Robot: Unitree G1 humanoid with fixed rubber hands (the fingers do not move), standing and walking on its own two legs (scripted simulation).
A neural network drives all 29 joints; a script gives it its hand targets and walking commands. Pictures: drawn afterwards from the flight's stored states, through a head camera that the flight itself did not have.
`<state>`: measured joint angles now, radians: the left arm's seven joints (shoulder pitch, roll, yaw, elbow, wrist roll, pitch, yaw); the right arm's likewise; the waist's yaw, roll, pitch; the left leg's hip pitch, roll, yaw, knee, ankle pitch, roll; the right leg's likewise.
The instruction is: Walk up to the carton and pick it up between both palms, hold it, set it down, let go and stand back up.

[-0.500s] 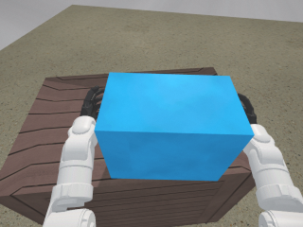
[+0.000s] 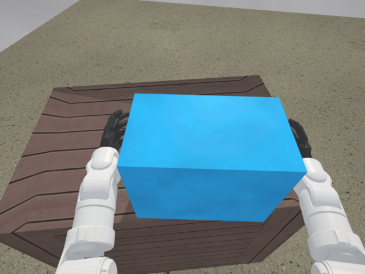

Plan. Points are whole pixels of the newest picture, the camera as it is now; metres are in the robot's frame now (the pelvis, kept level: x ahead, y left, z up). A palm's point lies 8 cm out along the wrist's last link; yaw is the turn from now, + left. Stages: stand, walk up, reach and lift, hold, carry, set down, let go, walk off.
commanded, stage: set down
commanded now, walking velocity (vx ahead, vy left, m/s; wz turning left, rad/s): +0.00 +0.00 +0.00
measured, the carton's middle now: (203, 161) +0.37 -0.03 +0.04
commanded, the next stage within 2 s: none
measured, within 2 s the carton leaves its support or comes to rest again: rests again in 0.12 s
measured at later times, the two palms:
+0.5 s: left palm (111, 148) +0.38 +0.17 +0.08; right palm (295, 153) +0.36 -0.24 +0.07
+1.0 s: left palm (112, 149) +0.38 +0.17 +0.07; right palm (294, 153) +0.36 -0.24 +0.06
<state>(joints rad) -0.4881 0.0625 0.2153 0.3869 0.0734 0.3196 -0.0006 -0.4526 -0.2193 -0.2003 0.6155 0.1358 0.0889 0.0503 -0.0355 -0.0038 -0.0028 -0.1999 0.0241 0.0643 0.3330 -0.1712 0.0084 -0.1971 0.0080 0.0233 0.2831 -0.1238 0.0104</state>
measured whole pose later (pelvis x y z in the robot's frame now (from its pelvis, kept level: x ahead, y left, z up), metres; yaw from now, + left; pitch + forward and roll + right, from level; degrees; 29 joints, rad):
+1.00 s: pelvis +0.01 +0.00 +0.00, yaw +0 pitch +3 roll -1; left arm -0.49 0.05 0.25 0.56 0.08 0.06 -0.01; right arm -0.48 -0.19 -0.26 0.74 0.06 -0.09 0.09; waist -0.03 0.00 0.00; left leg -0.20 0.02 0.06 0.33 -0.18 0.01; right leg -0.20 0.01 0.02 0.28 -0.13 0.01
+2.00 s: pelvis -0.01 +0.00 +0.00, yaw +0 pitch +7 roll -1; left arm -0.44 0.17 0.07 0.66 -0.09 0.00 0.08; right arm -0.38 -0.42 0.02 0.86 0.31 -0.18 0.08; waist 0.00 0.00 -0.07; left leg -0.32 0.03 0.06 0.38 -0.17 0.01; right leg -0.32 0.01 0.02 0.32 -0.12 0.01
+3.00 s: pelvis -0.02 +0.00 +0.00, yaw +0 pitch +2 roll -1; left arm 0.16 0.19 -0.03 0.18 -0.16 0.03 0.11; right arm 0.25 -0.42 -0.10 0.31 0.32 -0.10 0.14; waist 0.00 0.00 -0.06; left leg -0.25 0.03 0.06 0.38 -0.16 0.01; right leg -0.25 0.01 0.02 0.32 -0.11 0.01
